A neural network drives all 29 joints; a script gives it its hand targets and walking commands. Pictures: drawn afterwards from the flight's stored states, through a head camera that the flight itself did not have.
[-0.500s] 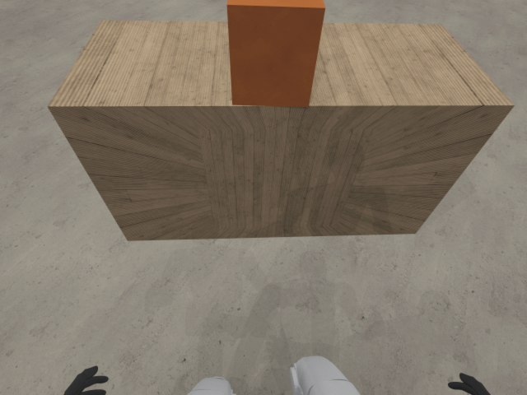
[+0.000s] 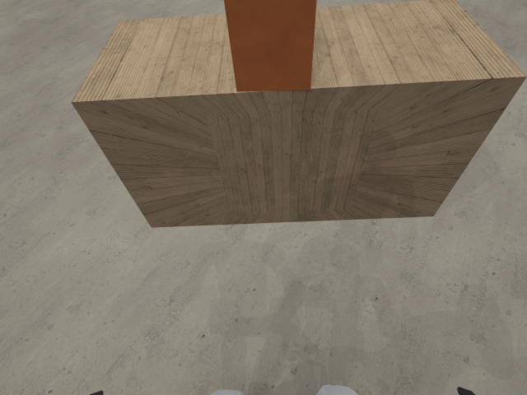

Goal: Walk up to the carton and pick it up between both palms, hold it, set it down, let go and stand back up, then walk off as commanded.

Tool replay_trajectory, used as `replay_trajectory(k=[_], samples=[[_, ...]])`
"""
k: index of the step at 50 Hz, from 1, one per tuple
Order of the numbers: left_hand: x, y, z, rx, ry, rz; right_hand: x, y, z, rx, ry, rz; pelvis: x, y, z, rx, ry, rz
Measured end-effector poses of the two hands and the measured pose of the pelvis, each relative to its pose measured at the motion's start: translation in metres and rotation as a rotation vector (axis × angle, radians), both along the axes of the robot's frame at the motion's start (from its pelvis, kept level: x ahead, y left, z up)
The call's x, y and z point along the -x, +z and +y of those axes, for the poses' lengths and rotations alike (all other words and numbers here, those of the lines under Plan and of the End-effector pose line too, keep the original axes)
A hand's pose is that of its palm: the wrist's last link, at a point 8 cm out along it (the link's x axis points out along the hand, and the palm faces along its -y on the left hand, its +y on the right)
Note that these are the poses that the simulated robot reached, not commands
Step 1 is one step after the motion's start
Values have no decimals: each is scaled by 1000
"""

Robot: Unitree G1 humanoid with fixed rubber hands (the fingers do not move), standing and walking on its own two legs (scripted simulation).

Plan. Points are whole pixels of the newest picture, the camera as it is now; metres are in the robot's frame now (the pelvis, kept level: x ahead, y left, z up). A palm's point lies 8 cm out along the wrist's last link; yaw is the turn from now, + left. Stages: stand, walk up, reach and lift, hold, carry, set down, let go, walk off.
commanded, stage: walk off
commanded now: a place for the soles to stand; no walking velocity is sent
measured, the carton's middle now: (272, 29) +0.98 +0.02 +0.06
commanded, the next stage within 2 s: stand in 1.08 s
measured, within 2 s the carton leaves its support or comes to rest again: neither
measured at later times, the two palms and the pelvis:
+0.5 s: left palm out of the picture +0.10 +0.34 -0.10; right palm out of the picture +0.10 -0.27 -0.10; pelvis +0.03 +0.03 +0.00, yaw +1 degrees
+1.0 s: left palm out of the picture +0.12 +0.34 -0.09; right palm out of the picture +0.13 -0.26 -0.10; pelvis +0.05 +0.03 +0.00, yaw +2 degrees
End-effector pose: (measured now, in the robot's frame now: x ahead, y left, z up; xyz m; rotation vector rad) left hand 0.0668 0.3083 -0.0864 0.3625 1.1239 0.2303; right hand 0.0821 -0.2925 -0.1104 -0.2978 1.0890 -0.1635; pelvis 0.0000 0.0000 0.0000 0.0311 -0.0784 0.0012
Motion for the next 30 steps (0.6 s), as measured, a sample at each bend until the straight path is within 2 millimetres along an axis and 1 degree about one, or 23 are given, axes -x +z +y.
replay_trajectory(k=[2, 4, 6, 8, 11, 14, 17, 20, 24, 27, 30], samples=[[-5, -1, -5, 8, -3, -23, 6, 3, -6, 9, -5, 6, 0, 0, -4, -2, 1, 1], [-9, -3, -11, 13, -12, -42, 7, 1, -12, 12, -11, 8, -1, -2, -9, -5, -3, -5], [-10, -3, -16, 13, -11, -68, 4, -1, -16, 12, -8, 10, -3, -4, -13, 2, 7, -26], [-9, 0, -16, 12, 0, -87, -3, 0, -16, 10, 1, 4, -6, -3, -14, 7, 20, -45], [-12, 7, -9, -2, 9, -98, -12, 5, -10, 2, 12, -14, -10, 1, -10, 14, 23, -56], [-14, 11, 2, -10, 12, -92, -17, 6, -1, -4, 23, -2, -14, 4, 0, 22, 28, -43], [-15, 5, 14, -3, 17, -65, -21, 4, 11, -1, 34, 19, -19, 2, 12, 35, 35, -15], [-18, -9, 25, 10, 13, -24, -22, 4, 23, 8, 21, 16, -23, -3, 23, 30, 20, -10], [-32, -13, 28, 31, 6, -8, -20, 11, 27, 24, -2, 25, -32, 0, 29, 33, 10, 2], [-41, -13, 28, 33, -1, -16, -25, 12, 27, 32, -5, 32, -38, 0, 29, 34, 8, 11], [-45, -11, 28, 24, 1, -31, -32, 9, 27, 27, 1, 37, -44, 0, 28, 38, 17, 10]])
